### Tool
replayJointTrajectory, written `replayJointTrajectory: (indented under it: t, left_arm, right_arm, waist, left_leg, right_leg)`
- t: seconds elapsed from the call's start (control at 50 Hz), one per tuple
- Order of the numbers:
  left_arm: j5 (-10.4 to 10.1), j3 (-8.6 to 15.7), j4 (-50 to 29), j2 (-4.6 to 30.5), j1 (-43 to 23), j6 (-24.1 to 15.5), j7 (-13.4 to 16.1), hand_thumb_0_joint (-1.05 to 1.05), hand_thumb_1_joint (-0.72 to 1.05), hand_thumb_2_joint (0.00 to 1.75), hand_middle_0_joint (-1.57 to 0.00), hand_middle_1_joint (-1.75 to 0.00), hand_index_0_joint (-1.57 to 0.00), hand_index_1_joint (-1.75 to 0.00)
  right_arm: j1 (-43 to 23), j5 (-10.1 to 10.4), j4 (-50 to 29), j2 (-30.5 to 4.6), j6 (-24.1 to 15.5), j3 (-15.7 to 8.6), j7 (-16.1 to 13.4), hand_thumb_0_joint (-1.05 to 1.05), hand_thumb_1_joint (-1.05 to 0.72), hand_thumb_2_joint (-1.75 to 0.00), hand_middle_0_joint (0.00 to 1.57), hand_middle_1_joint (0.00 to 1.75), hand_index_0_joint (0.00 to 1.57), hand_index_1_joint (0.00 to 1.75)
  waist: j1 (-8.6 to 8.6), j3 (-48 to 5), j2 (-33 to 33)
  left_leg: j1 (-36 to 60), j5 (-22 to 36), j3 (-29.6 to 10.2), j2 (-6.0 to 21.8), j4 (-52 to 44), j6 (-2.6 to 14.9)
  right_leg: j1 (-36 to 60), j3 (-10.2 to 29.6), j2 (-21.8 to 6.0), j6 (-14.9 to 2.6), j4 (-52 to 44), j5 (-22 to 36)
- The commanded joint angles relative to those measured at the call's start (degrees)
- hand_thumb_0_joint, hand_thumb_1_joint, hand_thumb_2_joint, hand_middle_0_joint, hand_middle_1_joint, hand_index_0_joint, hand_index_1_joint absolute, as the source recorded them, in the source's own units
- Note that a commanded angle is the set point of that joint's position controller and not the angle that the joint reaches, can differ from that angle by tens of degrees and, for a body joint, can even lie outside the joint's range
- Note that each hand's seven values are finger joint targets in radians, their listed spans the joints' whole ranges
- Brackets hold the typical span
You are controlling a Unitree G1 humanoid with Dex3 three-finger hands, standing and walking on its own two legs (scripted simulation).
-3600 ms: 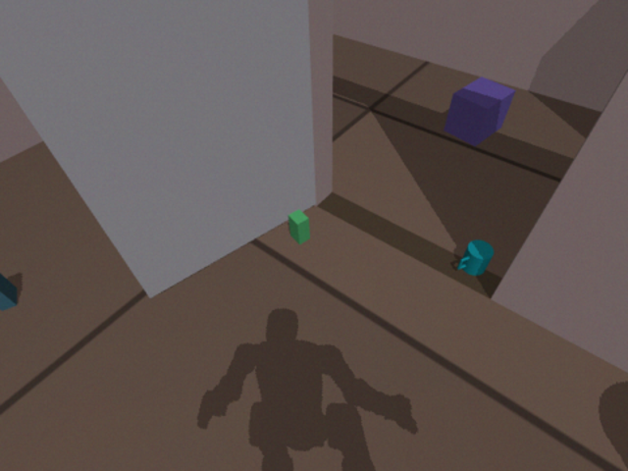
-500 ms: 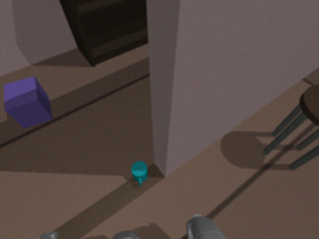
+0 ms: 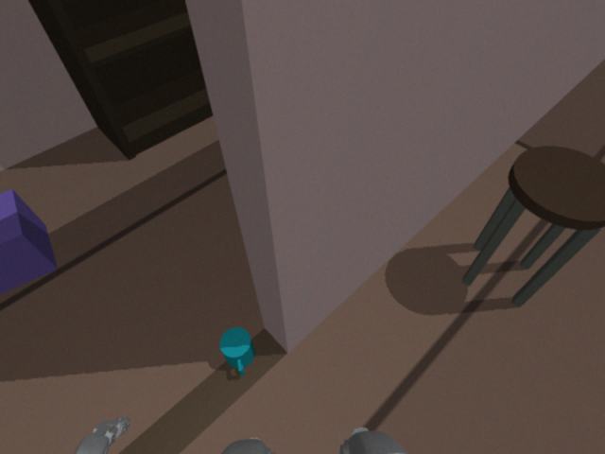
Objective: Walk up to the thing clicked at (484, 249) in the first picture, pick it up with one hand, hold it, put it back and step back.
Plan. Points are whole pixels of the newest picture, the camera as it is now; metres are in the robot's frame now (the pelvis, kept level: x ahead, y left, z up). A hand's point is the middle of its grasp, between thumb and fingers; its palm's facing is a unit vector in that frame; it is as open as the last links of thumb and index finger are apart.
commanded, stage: walk up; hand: left
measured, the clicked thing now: (238, 353) +0.47 +0.25 -0.69
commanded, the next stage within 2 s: stand in 1.84 s
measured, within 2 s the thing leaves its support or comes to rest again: neither
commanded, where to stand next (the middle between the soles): +0.10 +0.01 m, yaw +0 degrees
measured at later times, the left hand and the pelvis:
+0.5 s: hand out of the picture +0.08 +0.24 -0.12, palm faces -0.05 -0.91 -0.40, open 7.4 cm; pelvis -0.01 -0.02 +0.02, yaw -2 degrees
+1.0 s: hand out of the picture +0.12 +0.25 -0.11, palm faces -0.07 -0.93 -0.35, open 7.4 cm; pelvis +0.01 +0.01 +0.04, yaw -3 degrees
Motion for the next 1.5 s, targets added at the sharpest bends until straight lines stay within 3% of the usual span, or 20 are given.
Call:
replayJointTrajectory:
  t: [0.0, 0.04, 0.06, 0.12, 0.14, 0.16, 0.18, 0.2, 0.22, 0.26, 0.32, 0.36, 0.38, 0.4, 0.46, 0.5, 0.6, 0.72, 0.84, 1.48]
  left_arm:
    - [0.1, 3.62, -1.69, 13.5, 2.24, -1.85, 0.84, 0.0, 0.9, 0.9, -0.2, -0.3, -0.2, -0.3]
    - [-0.33, 3.95, -0.46, 11.92, 1.94, -2.52, 0.1, 0.0, 0.9, 0.9, -0.2, -0.3, -0.2, -0.3]
    - [-0.36, 3.74, -0.03, 11.23, 1.16, -2.82, -0.14, 0.0, 0.9, 0.9, -0.2, -0.3, -0.2, -0.3]
    - [-0.49, 3.08, 3.82, 8.96, 5.24, -4.02, 0.5, 0.0, 0.9, 0.9, -0.2, -0.3, -0.2, -0.3]
    - [0.01, 3.44, 4.68, 10.48, 5.58, -4.52, 1.06, 0.0, 0.9, 0.9, -0.2, -0.3, -0.2, -0.3]
    - [0.66, 3.86, 4.83, 13.23, 5.75, -5.16, 1.54, 0.0, 0.9, 0.9, -0.2, -0.3, -0.2, -0.3]
    - [0.75, 3.96, 4.0, 16.26, 2.61, -5.58, 1.77, 0.0, 0.9, 0.9, -0.2, -0.3, -0.2, -0.3]
    - [0.8, 4.05, 3.65, 18.41, -0.05, -5.55, 1.7, 0.0, 0.9, 0.9, -0.2, -0.3, -0.2, -0.3]
    - [0.5, 3.55, 3.66, 16.55, -2.06, -5.44, 1.61, 0.0, 0.9, 0.9, -0.2, -0.3, -0.2, -0.3]
    - [0.5, 2.6, 4.15, 14.06, -3.66, -5.64, 1.57, 0.0, 0.9, 0.9, -0.2, -0.3, -0.2, -0.3]
    - [0.21, 2.05, 5.25, 13.29, -4.87, -5.73, 1.39, 0.0, 0.9, 0.9, -0.2, -0.3, -0.2, -0.3]
    - [-0.21, 1.17, 5.92, 10.74, -4.17, -5.56, 1.33, 0.0, 0.9, 0.9, -0.2, -0.3, -0.2, -0.3]
    - [-0.41, 1.04, 6.84, 10.29, -3.87, -5.52, 1.28, 0.0, 0.9, 0.9, -0.2, -0.3, -0.2, -0.3]
    - [-0.3, 1.12, 7.96, 10.87, -3.49, -5.64, 1.4, 0.0, 0.9, 0.9, -0.2, -0.3, -0.2, -0.3]
    - [0.02, 1.29, 9.07, 12.8, -6.05, -5.95, 1.41, 0.0, 0.9, 0.9, -0.2, -0.3, -0.2, -0.3]
    - [-0.15, 0.9, 9.41, 12.01, -7.19, -5.65, 1.27, 0.0, 0.9, 0.9, -0.2, -0.3, -0.2, -0.3]
    - [-0.58, 0.38, 11.83, 10.04, -7.63, -5.38, 1.07, 0.0, 0.9, 0.9, -0.2, -0.3, -0.2, -0.3]
    - [-0.72, -0.2, 13.67, 9.17, -8.24, -4.89, 0.91, 0.0, 0.9, 0.9, -0.2, -0.3, -0.2, -0.3]
    - [-0.71, -0.56, 14.74, 9.55, -9.45, -4.95, 1.08, 0.0, 0.9, 0.9, -0.2, -0.3, -0.2, -0.3]
    - [0.16, -0.59, 15.77, 9.28, -9.6, -4.55, 1.45, 0.0, 0.9, 0.9, -0.2, -0.3, -0.2, -0.3]
  right_arm:
    - [-5.15, -0.48, -5.11, -18.54, -1.87, -5.11, -0.69, 0.0, -0.9, -0.9, 0.2, 0.3, 0.2, 0.3]
    - [-3.47, -0.61, -4.62, -16.0, -1.93, -3.97, -0.71, 0.0, -0.9, -0.9, 0.2, 0.3, 0.2, 0.3]
    - [-2.38, -0.63, -3.76, -16.21, -1.81, -3.94, -0.47, 0.0, -0.9, -0.9, 0.2, 0.3, 0.2, 0.3]
    - [-6.3, -0.2, -3.71, -14.65, -0.03, -3.0, 0.38, 0.0, -0.9, -0.9, 0.2, 0.3, 0.2, 0.3]
    - [-5.37, 0.14, -3.61, -12.83, 0.53, -2.48, 0.44, 0.0, -0.9, -0.9, 0.2, 0.3, 0.2, 0.3]
    - [-4.34, 0.64, -3.99, -10.3, 0.99, -1.99, 0.46, 0.0, -0.9, -0.9, 0.2, 0.3, 0.2, 0.3]
    - [-4.64, 0.69, -4.0, -9.29, 1.51, -1.74, 0.27, 0.0, -0.9, -0.9, 0.2, 0.3, 0.2, 0.3]
    - [-5.72, 0.48, -2.67, -12.12, 1.9, -2.85, -0.18, 0.0, -0.9, -0.9, 0.2, 0.3, 0.2, 0.3]
    - [-4.41, 0.41, -1.38, -12.68, 1.8, -3.26, 0.01, 0.0, -0.9, -0.9, 0.2, 0.3, 0.2, 0.3]
    - [-4.8, 1.36, 0.01, -11.54, 1.54, -2.87, 0.64, 0.0, -0.9, -0.9, 0.2, 0.3, 0.2, 0.3]
    - [-2.49, 1.03, 2.36, -10.18, 1.41, -2.42, 0.97, 0.0, -0.9, -0.9, 0.2, 0.3, 0.2, 0.3]
    - [-4.23, 0.52, 2.61, -12.34, 0.85, -2.93, 0.93, 0.0, -0.9, -0.9, 0.2, 0.3, 0.2, 0.3]
    - [-6.64, 0.68, 2.57, -13.03, 0.85, -2.94, 1.28, 0.0, -0.9, -0.9, 0.2, 0.3, 0.2, 0.3]
    - [-8.69, 0.98, 2.79, -12.93, 1.11, -2.61, 1.67, 0.0, -0.9, -0.9, 0.2, 0.3, 0.2, 0.3]
    - [-7.85, 0.6, 4.67, -10.81, 1.74, -1.7, 1.93, 0.0, -0.9, -0.9, 0.2, 0.3, 0.2, 0.3]
    - [-7.53, 0.48, 6.17, -11.59, 1.55, -1.76, 2.01, 0.0, -0.9, -0.9, 0.2, 0.3, 0.2, 0.3]
    - [-10.24, 0.6, 7.83, -11.85, 0.93, -1.39, 2.07, 0.0, -0.9, -0.9, 0.2, 0.3, 0.2, 0.3]
    - [-11.66, 0.59, 9.18, -11.65, 0.77, -1.57, 1.76, 0.0, -0.9, -0.9, 0.2, 0.3, 0.2, 0.3]
    - [-11.67, 0.85, 9.67, -10.81, 0.77, -1.9, 1.49, 0.0, -0.9, -0.9, 0.2, 0.3, 0.2, 0.3]
    - [-13.48, 0.85, 10.38, -10.0, 1.79, -2.67, 1.57, 0.0, -0.9, -0.9, 0.2, 0.3, 0.2, 0.3]
  waist:
    - [1.47, -3.44, 11.18]
    - [1.33, -4.86, 11.43]
    - [0.53, -5.22, 12.84]
    - [2.8, -8.74, 14.01]
    - [2.69, -9.18, 11.46]
    - [2.13, -9.36, 3.58]
    - [1.03, -8.12, -1.61]
    - [1.14, -6.13, -2.11]
    - [-0.53, -4.33, -1.01]
    - [-1.21, -4.09, -1.6]
    - [-1.86, -6.54, -5.08]
    - [-1.23, -8.94, -1.61]
    - [0.05, -8.69, 0.08]
    - [1.02, -8.1, 0.41]
    - [-0.38, -6.55, -2.3]
    - [-0.82, -5.55, -0.02]
    - [0.8, -6.03, 2.86]
    - [0.97, -6.86, 6.51]
    - [0.35, -9.64, 5.54]
    - [-0.32, -8.11, 3.61]
  left_leg:
    - [0.91, -0.85, -28.09, 22.86, -23.33, 16.7]
    - [4.21, 12.53, -16.84, 16.0, -19.18, 11.82]
    - [3.99, 14.57, -14.63, 14.56, -18.13, 10.43]
    - [3.07, 13.78, -6.66, 9.45, -9.65, 6.74]
    - [0.6, 13.68, -5.15, 8.44, -5.18, 5.34]
    - [-4.76, 9.31, -3.19, 5.48, 2.19, 2.96]
    - [-8.88, -6.19, -3.4, 2.49, 2.82, 1.56]
    - [-3.11, -12.67, -6.32, 3.27, 5.19, 1.9]
    - [0.59, -10.61, -6.5, 3.62, 4.23, 2.12]
    - [-0.13, -5.22, -5.52, 2.98, -1.91, 2.83]
    - [8.32, 5.94, -4.75, 2.22, -10.27, 2.9]
    - [12.28, 10.07, -10.67, 5.78, -14.79, 4.32]
    - [9.37, 6.26, -12.56, 6.93, -16.21, 5.1]
    - [7.44, 4.26, -10.93, 6.3, -15.07, 5.03]
    - [7.28, 2.79, -6.36, 2.86, -13.73, 2.76]
    - [10.07, 2.0, -7.74, 3.76, -17.44, 3.03]
    - [6.73, 5.6, -10.51, 6.59, -23.46, 3.43]
    - [8.01, 6.52, -10.94, 7.44, -27.19, 2.88]
    - [13.27, 17.92, -8.24, 6.68, -25.87, 2.43]
    - [16.19, 17.57, -7.03, 5.86, -27.81, 1.86]
  right_leg:
    - [-1.73, 2.85, -3.62, 0.57, 8.27, -7.26]
    - [-0.41, -0.5, -2.78, 0.45, 2.63, -4.35]
    - [2.42, -2.51, -2.99, 0.63, -2.29, -2.81]
    - [14.0, -5.54, -0.86, 0.12, -20.82, 9.28]
    - [16.9, -1.18, -2.39, -0.39, -22.05, 11.57]
    - [19.45, 11.44, -8.94, -2.57, -24.46, 14.38]
    - [15.95, 25.49, -18.83, -7.94, -28.57, 11.12]
    - [7.29, 27.46, -21.42, -11.75, -27.91, 10.48]
    - [3.38, 24.27, -19.67, -11.06, -27.42, 9.02]
    - [7.09, 15.45, -14.87, -6.82, -26.54, 11.6]
    - [4.57, 11.37, -12.57, -4.77, -24.21, 15.14]
    - [3.2, 7.44, -9.81, -2.03, -21.84, 15.27]
    - [5.41, 5.42, -7.64, -0.98, -23.12, 9.41]
    - [8.09, 5.93, -7.54, -1.12, -25.13, 5.42]
    - [8.0, 11.49, -11.75, -2.33, -29.66, 2.88]
    - [5.34, 9.1, -10.83, -1.64, -30.27, 1.25]
    - [13.63, 3.44, -7.0, -0.08, -27.62, 11.65]
    - [16.92, 1.93, -6.79, 0.38, -28.82, 15.11]
    - [18.79, 1.82, -8.29, 1.26, -30.11, 23.9]
    - [19.34, 0.92, -9.08, 1.59, -32.96, 25.67]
